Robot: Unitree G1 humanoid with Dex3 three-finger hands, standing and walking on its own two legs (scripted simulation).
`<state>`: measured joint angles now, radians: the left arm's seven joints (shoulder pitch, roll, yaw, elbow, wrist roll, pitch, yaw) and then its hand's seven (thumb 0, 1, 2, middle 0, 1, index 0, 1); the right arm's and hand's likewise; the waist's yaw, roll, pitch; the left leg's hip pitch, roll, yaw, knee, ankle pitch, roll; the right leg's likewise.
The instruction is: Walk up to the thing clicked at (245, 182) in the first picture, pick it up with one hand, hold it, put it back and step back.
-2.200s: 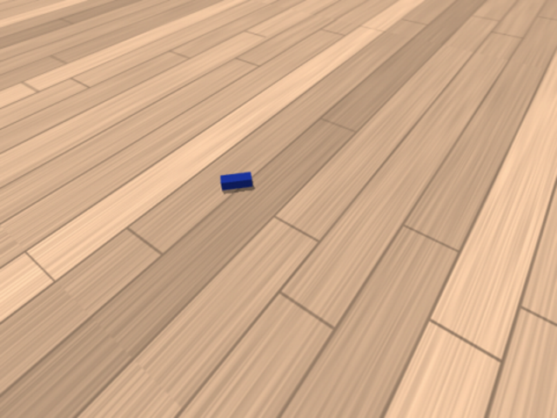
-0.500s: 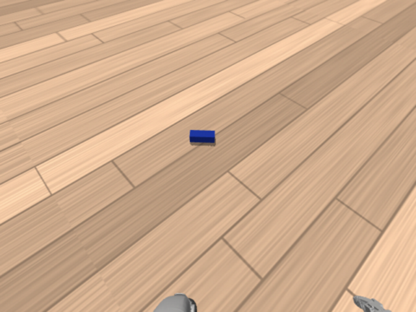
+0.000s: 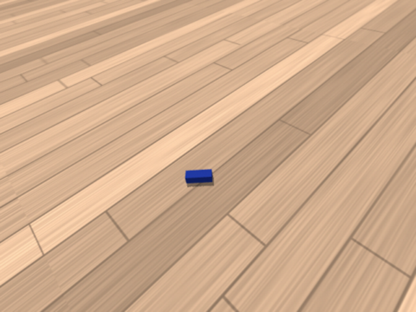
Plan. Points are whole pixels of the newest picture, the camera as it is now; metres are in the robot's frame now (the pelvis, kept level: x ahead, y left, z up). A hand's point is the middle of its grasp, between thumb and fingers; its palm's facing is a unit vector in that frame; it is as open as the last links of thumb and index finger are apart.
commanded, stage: walk up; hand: left
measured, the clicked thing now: (199, 176) +1.01 +0.19 -0.73
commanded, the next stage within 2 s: none
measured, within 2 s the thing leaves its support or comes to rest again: neither
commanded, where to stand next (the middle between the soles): +0.61 -0.01 m, yaw +2 degrees
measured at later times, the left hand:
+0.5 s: hand (113, 283) +0.23 +0.28 -0.15, palm faces +0.00 -0.95 -0.32, open 7.4 cm
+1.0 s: hand (142, 206) +0.41 +0.24 -0.10, palm faces +0.00 -0.91 -0.40, open 7.4 cm
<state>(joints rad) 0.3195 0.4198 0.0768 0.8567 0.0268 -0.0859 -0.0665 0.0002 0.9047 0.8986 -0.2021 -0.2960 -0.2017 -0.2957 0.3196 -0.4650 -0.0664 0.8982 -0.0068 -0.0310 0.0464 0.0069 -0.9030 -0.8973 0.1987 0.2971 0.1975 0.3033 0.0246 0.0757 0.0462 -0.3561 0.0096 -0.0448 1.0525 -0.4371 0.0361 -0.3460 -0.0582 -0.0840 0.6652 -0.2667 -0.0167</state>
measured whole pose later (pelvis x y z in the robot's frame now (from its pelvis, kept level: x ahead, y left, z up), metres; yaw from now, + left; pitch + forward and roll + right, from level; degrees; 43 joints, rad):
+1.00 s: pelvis +0.37 -0.04 +0.01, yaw +2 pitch -3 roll +0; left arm 0.32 0.39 0.04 0.83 0.01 -0.07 -0.05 0.00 0.90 0.90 -0.21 -0.30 -0.20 -0.30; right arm 0.31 -0.43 -0.05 0.88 -0.01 -0.04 0.06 0.00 -0.90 -0.90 0.20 0.30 0.20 0.30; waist 0.01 0.07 0.08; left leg -0.47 0.07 0.02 0.91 -0.32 0.01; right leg -0.23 -0.03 -0.07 0.51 -0.23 -0.03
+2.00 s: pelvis +0.49 -0.02 +0.02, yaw +1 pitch -3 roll +0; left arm 0.05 0.35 0.00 1.12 0.00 -0.01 -0.02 0.00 0.90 0.90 -0.20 -0.30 -0.20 -0.30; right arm 0.12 -0.36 0.01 1.15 -0.01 -0.02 0.02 0.00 -0.90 -0.90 0.20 0.30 0.20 0.30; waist -0.01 -0.01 0.07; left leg -0.18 0.03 0.06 0.42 -0.19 0.00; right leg -0.22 -0.04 -0.02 0.40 -0.13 0.02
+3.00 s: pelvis +0.52 -0.02 +0.03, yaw +2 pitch -2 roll +0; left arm 0.08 0.34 0.00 1.15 0.01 -0.01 -0.01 0.00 0.90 0.90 -0.20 -0.30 -0.20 -0.30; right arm 0.09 -0.34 0.00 1.16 -0.01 0.00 0.02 0.00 -0.90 -0.90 0.20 0.30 0.20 0.30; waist -0.01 0.00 0.05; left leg -0.11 0.02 0.04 0.32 -0.18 -0.01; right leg -0.16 -0.04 -0.05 0.32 -0.13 0.02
